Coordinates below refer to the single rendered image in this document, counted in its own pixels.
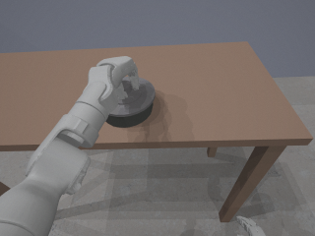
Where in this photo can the robot left hand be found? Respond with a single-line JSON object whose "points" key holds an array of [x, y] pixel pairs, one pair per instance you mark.
{"points": [[128, 67]]}

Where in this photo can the knob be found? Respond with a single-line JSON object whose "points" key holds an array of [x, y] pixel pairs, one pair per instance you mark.
{"points": [[127, 86]]}

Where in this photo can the pot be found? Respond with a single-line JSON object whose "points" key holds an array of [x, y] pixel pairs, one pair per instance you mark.
{"points": [[130, 121]]}

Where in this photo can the lid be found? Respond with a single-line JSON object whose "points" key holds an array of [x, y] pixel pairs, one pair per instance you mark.
{"points": [[138, 100]]}

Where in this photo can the robot right hand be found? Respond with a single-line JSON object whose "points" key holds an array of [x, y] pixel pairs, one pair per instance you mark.
{"points": [[250, 226]]}

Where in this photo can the robot left upper arm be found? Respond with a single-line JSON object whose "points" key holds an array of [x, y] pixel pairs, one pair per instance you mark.
{"points": [[29, 208]]}

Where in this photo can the table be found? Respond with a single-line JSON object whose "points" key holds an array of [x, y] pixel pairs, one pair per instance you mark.
{"points": [[208, 95]]}

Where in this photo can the left robot forearm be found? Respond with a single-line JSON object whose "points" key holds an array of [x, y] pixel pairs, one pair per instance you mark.
{"points": [[81, 125]]}

